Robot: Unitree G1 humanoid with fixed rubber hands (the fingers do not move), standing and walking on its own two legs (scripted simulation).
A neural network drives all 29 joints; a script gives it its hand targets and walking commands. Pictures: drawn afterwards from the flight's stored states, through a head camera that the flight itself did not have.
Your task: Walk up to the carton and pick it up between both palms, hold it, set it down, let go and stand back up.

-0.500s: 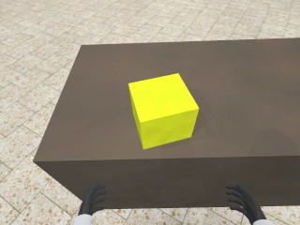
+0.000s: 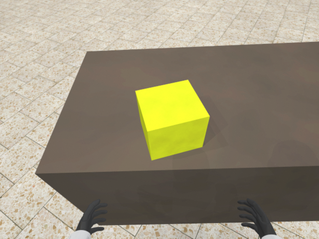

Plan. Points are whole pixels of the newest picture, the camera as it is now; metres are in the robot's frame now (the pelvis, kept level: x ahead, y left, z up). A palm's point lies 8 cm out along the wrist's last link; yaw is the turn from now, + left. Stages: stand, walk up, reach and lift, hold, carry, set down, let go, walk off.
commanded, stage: stand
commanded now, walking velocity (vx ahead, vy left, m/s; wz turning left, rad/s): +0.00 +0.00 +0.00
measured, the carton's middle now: (169, 119) +0.45 +0.01 +0.01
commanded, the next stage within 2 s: none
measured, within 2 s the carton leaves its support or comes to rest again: neither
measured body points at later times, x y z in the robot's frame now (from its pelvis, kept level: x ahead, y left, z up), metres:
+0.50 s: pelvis -0.01 +0.01 -0.01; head -0.03 +0.02 +0.44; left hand +0.07 +0.26 -0.13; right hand +0.05 -0.25 -0.12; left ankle -0.02 +0.11 -0.74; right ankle +0.01 -0.12 -0.74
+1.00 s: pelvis -0.04 +0.03 -0.01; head -0.06 +0.03 +0.44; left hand -0.02 +0.29 -0.15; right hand +0.00 -0.23 -0.13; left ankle -0.02 +0.11 -0.74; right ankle +0.01 -0.12 -0.74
